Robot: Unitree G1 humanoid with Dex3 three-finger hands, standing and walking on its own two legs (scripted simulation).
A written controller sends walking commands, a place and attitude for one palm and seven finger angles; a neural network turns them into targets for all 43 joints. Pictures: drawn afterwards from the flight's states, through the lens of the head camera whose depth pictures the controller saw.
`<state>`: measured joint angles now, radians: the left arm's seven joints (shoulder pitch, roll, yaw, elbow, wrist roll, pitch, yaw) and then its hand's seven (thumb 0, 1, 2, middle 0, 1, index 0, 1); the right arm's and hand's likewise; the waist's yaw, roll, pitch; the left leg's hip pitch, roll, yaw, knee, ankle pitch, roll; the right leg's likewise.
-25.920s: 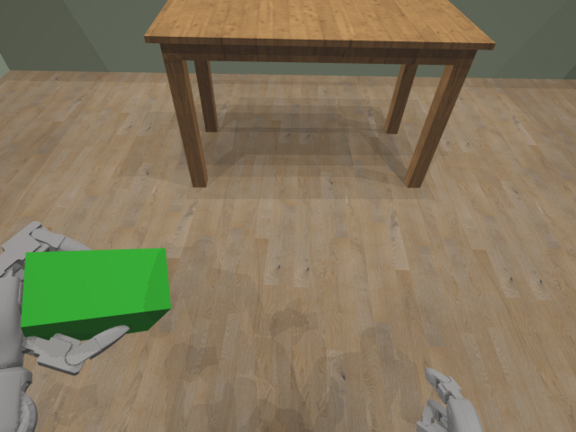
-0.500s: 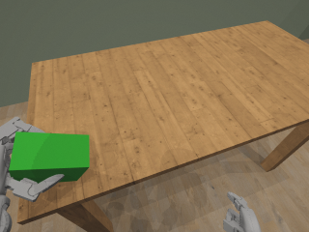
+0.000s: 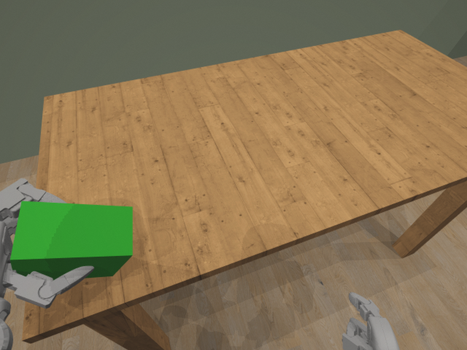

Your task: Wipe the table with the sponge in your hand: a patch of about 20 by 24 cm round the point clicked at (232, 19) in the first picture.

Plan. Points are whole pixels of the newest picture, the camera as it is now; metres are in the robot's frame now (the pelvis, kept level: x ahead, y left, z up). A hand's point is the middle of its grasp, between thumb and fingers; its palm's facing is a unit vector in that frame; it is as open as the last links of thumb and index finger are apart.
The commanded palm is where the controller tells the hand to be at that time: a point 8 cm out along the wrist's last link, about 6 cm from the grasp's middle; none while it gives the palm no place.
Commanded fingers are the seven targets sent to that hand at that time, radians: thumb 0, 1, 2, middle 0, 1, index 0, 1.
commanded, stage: shuffle to correct the standing spot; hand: left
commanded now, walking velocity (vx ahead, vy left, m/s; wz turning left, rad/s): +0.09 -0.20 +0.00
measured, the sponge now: (90, 244) +0.23 +0.21 +0.13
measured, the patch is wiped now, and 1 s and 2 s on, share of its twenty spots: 0.00 0.00 0.00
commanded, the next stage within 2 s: come to a stop and stand still in 0.68 s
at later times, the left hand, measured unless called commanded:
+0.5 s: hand (46, 244) +0.21 +0.25 +0.15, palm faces +0.33 -0.85 -0.41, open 10.2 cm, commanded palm +0.16 +0.28 +0.18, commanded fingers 0.00 0.10 1.30 -1.20 -1.60 -1.20 -1.60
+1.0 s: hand (8, 227) +0.22 +0.29 +0.18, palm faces +0.42 -0.82 -0.38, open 10.2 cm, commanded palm +0.15 +0.29 +0.18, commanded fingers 0.00 0.10 1.30 -1.20 -1.60 -1.20 -1.60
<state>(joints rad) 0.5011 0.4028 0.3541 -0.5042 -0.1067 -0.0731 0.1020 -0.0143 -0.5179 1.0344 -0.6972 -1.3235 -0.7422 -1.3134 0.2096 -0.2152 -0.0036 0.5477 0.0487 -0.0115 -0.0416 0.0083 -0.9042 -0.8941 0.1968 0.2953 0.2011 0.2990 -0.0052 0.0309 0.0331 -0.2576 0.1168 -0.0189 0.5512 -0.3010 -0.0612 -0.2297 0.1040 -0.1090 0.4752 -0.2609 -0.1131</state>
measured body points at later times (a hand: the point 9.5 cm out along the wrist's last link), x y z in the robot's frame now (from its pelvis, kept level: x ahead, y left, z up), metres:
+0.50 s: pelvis +0.00 +0.00 +0.00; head +0.02 +0.00 +0.45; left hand +0.19 +0.29 +0.18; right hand +0.17 -0.23 -0.08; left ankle -0.01 +0.17 -0.73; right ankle +0.00 -0.04 -0.73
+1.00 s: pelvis -0.02 +0.02 +0.00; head +0.01 +0.03 +0.45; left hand +0.19 +0.33 +0.20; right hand +0.15 -0.22 -0.07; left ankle +0.00 +0.10 -0.73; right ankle +0.00 -0.04 -0.73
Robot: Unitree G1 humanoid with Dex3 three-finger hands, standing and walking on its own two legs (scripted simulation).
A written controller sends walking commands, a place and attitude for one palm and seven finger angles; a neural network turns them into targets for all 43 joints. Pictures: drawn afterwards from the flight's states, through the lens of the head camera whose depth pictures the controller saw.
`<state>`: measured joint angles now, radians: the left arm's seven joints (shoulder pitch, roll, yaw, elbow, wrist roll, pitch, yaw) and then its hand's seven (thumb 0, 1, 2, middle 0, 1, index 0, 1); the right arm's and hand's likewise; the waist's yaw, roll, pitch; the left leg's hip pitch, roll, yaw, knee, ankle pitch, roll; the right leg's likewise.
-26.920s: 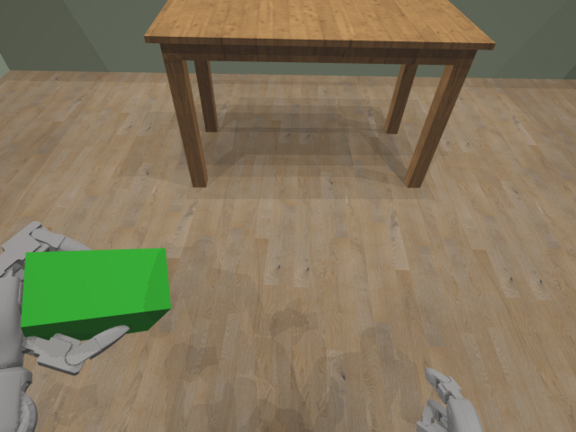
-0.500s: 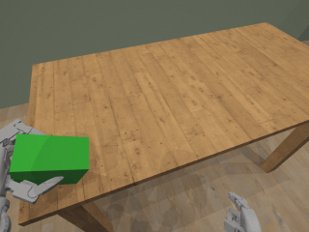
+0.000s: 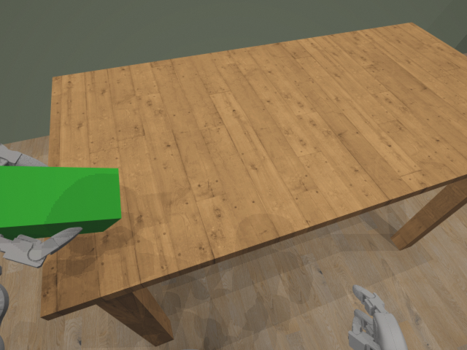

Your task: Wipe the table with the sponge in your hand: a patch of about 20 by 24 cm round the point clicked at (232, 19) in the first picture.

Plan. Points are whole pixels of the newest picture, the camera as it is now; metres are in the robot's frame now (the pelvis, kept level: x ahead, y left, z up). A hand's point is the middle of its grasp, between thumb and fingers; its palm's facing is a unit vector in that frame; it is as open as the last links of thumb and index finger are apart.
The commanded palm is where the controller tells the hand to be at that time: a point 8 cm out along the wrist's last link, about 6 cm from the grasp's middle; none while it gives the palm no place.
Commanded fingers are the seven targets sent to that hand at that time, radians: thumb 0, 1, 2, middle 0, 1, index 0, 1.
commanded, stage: come to a stop and stand still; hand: left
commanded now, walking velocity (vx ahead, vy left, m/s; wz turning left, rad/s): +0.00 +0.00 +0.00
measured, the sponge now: (77, 204) +0.25 +0.24 +0.15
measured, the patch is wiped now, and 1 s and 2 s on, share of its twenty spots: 0.00 0.00 0.00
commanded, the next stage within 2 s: look again from close up in 0.70 s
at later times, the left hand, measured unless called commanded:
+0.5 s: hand (43, 241) +0.20 +0.27 +0.14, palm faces +0.39 -0.86 -0.34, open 10.2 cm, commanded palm +0.15 +0.30 +0.18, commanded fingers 0.00 0.10 1.30 -1.20 -1.60 -1.20 -1.60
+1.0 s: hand (35, 224) +0.22 +0.28 +0.16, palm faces +0.37 -0.85 -0.38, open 10.2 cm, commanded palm +0.16 +0.31 +0.18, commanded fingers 0.00 0.10 1.30 -1.20 -1.60 -1.20 -1.60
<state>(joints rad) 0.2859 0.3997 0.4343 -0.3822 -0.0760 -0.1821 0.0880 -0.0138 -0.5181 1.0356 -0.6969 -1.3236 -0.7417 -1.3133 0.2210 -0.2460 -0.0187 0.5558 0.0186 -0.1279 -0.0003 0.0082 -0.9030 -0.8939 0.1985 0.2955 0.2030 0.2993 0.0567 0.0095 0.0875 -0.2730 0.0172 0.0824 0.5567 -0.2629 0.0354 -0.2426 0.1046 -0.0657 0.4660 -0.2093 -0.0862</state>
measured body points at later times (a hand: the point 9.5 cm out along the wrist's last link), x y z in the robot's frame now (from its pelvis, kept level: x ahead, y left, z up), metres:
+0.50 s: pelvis -0.01 +0.02 +0.01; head -0.01 +0.03 +0.46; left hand +0.17 +0.31 +0.16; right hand +0.17 -0.20 -0.06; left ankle +0.02 +0.08 -0.73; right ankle +0.01 -0.09 -0.73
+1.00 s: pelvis +0.00 +0.03 +0.01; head +0.03 +0.05 +0.46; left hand +0.19 +0.32 +0.18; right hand +0.19 -0.18 -0.07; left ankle +0.02 +0.08 -0.73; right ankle +0.01 -0.09 -0.73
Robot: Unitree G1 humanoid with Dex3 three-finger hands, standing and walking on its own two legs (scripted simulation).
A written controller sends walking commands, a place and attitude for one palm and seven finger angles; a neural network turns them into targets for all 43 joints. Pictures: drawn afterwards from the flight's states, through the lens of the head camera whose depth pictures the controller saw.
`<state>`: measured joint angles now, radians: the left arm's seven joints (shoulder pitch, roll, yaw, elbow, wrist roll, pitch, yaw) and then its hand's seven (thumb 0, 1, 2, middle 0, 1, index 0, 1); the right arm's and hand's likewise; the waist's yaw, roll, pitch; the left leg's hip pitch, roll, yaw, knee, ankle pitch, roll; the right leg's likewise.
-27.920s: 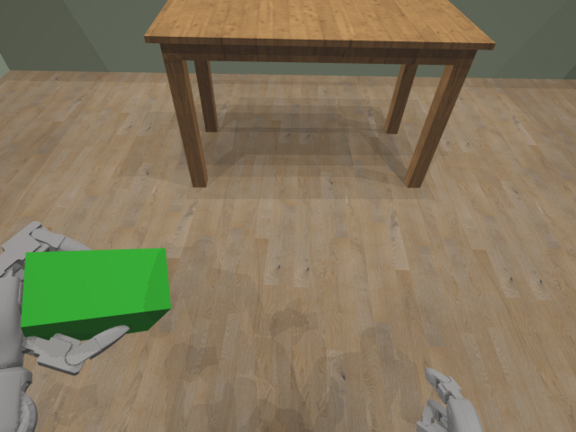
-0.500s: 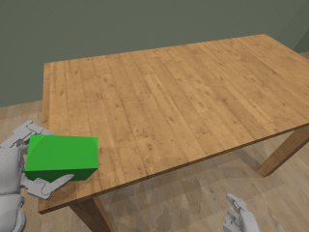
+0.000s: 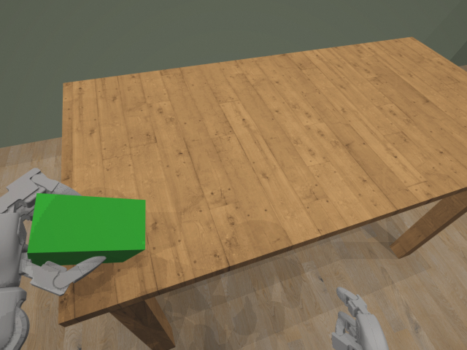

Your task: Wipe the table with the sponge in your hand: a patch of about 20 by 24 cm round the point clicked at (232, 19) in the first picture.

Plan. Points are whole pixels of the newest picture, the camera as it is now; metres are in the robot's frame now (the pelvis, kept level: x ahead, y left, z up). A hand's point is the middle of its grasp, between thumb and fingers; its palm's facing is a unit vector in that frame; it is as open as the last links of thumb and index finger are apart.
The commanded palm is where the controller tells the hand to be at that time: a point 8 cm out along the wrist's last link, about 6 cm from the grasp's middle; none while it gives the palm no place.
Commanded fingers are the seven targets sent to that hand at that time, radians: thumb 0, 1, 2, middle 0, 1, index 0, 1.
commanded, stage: look again from close up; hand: left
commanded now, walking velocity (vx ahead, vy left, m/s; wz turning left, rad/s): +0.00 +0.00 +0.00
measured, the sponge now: (103, 233) +0.23 +0.21 +0.12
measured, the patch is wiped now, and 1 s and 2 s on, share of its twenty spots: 0.00 0.00 0.00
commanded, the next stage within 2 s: shuffle to correct the standing spot in 0.08 s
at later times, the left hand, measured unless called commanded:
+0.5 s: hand (88, 218) +0.23 +0.21 +0.16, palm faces +0.36 -0.85 -0.37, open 10.2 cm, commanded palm +0.17 +0.25 +0.17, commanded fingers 0.00 0.10 1.30 -1.20 -1.60 -1.20 -1.60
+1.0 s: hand (159, 206) +0.26 +0.13 +0.16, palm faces +0.32 -0.85 -0.42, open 10.2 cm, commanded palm +0.20 +0.18 +0.17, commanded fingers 0.00 0.10 1.30 -1.20 -1.60 -1.20 -1.60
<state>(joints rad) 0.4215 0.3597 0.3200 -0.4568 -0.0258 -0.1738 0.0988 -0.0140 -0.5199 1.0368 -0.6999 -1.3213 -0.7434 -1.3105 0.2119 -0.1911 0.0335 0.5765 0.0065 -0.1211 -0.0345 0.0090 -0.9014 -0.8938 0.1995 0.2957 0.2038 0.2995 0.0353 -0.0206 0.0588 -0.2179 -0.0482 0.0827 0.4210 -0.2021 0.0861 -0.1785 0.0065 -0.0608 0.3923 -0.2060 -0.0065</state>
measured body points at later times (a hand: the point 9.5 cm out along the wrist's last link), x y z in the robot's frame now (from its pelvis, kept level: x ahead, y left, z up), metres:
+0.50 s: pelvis +0.01 -0.03 +0.00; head +0.03 -0.01 +0.45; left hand +0.21 +0.26 +0.18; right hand +0.19 -0.25 -0.07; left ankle +0.02 +0.05 -0.74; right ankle +0.00 -0.12 -0.74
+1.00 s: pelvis +0.03 -0.10 -0.02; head +0.06 -0.10 +0.43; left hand +0.24 +0.18 +0.18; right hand +0.20 -0.35 -0.09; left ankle +0.02 +0.05 -0.74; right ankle +0.00 -0.12 -0.74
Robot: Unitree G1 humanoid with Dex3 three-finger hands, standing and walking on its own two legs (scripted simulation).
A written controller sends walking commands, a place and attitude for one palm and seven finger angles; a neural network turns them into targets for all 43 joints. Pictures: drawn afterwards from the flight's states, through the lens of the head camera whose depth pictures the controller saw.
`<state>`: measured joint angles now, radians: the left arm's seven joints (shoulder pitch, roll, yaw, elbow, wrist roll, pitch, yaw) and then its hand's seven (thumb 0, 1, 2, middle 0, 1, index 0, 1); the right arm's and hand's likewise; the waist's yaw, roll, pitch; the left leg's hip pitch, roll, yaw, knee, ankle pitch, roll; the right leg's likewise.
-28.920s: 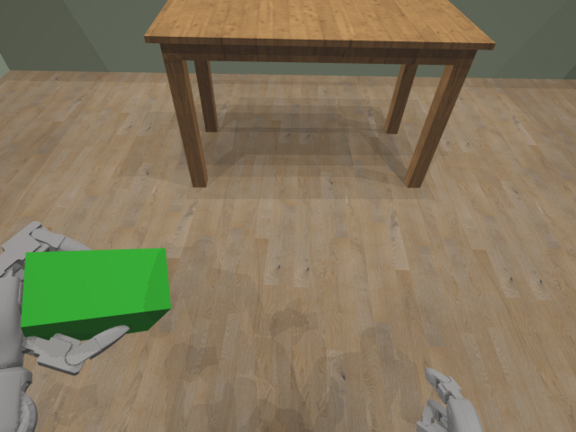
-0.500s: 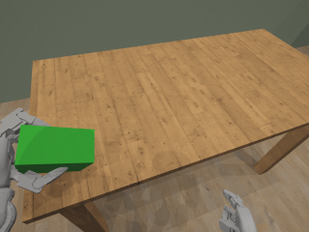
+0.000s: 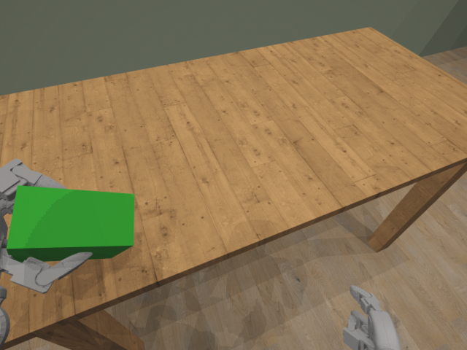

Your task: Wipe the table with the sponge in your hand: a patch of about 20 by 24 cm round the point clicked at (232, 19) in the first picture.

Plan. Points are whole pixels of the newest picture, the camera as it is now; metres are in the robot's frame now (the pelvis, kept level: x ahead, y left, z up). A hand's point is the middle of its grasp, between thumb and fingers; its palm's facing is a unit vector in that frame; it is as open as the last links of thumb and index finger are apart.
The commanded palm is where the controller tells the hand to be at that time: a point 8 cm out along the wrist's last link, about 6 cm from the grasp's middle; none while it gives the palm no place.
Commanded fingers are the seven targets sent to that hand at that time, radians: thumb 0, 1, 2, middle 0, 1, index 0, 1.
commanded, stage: shuffle to correct the standing spot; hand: left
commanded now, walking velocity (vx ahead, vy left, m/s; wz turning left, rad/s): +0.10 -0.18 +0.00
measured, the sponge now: (89, 228) +0.24 +0.20 +0.15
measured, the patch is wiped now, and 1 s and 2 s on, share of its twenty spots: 0.00 0.00 0.00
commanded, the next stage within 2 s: come to a stop and stand still in 1.16 s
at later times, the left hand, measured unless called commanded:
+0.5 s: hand (119, 249) +0.20 +0.14 +0.18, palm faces +0.32 -0.80 -0.51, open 10.2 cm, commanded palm +0.15 +0.18 +0.19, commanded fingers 0.00 0.10 1.30 -1.20 -1.60 -1.20 -1.60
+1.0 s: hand (189, 238) +0.22 +0.07 +0.18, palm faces +0.39 -0.79 -0.47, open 10.2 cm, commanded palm +0.17 +0.09 +0.19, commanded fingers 0.00 0.10 1.30 -1.20 -1.60 -1.20 -1.60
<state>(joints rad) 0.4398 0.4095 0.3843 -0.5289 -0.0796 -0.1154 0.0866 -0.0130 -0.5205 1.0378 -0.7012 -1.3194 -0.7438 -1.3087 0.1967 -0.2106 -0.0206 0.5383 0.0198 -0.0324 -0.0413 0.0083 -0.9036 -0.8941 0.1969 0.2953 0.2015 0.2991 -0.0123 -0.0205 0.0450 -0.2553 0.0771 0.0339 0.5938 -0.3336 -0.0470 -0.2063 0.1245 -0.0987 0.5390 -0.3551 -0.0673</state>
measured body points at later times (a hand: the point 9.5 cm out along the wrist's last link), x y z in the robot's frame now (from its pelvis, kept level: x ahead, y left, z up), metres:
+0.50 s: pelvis -0.01 -0.09 -0.01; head +0.02 -0.08 +0.44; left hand +0.18 +0.19 +0.20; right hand +0.15 -0.31 -0.09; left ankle +0.03 +0.08 -0.72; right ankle +0.01 -0.25 -0.73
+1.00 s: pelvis +0.01 -0.19 +0.01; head +0.02 -0.20 +0.46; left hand +0.19 +0.11 +0.20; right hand +0.17 -0.42 -0.08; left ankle -0.02 -0.06 -0.59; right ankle +0.04 -0.25 -0.73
